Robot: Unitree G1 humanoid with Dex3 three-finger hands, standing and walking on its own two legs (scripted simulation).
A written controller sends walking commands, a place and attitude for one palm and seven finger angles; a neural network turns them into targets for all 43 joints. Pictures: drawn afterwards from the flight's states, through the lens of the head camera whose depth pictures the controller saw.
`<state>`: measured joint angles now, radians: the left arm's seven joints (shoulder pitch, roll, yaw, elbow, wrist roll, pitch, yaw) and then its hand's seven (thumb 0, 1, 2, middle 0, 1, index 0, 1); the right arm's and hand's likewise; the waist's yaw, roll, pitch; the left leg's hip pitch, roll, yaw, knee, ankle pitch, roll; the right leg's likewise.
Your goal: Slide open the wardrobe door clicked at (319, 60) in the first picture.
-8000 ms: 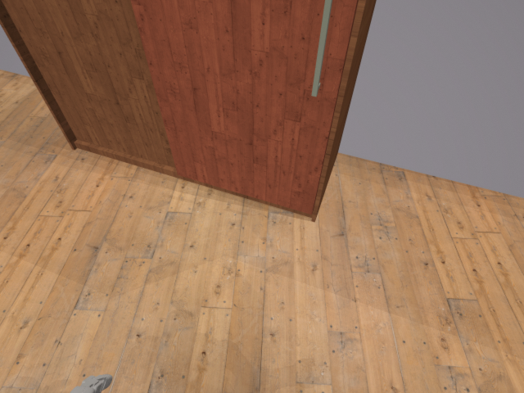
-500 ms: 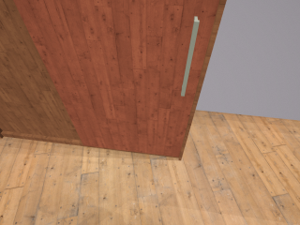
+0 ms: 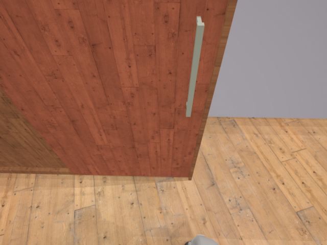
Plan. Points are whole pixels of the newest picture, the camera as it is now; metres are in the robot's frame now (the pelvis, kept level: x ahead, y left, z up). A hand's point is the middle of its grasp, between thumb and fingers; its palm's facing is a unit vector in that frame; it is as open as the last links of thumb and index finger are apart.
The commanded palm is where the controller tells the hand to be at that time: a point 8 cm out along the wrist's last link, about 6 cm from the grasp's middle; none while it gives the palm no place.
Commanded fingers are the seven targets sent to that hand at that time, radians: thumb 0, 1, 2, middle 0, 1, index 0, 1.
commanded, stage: take the last steps up to it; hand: right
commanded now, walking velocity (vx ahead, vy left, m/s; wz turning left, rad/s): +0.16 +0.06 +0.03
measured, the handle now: (192, 75) +0.56 -0.07 +0.10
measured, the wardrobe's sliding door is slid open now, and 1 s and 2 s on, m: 0.00 0.00 0.00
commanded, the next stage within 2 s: come to a stop and stand still in 0.08 s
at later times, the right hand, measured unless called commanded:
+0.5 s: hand (227, 233) +0.19 -0.17 -0.16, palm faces -0.02 +0.97 -0.23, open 7.4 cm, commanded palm none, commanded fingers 0.00 -0.90 -0.90 0.20 0.30 0.20 0.30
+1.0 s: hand out of the picture +0.12 -0.24 -0.16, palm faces -0.03 +0.96 -0.27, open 7.4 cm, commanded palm none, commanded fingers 0.00 -0.90 -0.90 0.20 0.30 0.20 0.30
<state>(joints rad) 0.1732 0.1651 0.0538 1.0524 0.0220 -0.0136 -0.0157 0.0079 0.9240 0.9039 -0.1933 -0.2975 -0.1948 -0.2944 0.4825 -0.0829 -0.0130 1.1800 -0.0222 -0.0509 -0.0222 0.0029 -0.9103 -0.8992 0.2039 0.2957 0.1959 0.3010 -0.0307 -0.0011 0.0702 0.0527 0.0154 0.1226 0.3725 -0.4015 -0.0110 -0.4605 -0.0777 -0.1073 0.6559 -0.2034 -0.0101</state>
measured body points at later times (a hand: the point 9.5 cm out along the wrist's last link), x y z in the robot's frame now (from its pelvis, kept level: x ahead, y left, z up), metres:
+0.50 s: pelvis +0.10 +0.01 +0.00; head +0.11 +0.02 +0.45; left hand +0.12 +0.24 -0.16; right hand +0.19 -0.22 -0.14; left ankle +0.15 +0.13 -0.73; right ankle +0.11 -0.10 -0.72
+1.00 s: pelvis +0.08 -0.04 +0.00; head +0.07 -0.03 +0.45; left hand +0.14 +0.21 -0.14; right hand +0.13 -0.29 -0.14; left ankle +0.12 +0.11 -0.73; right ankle +0.07 -0.12 -0.73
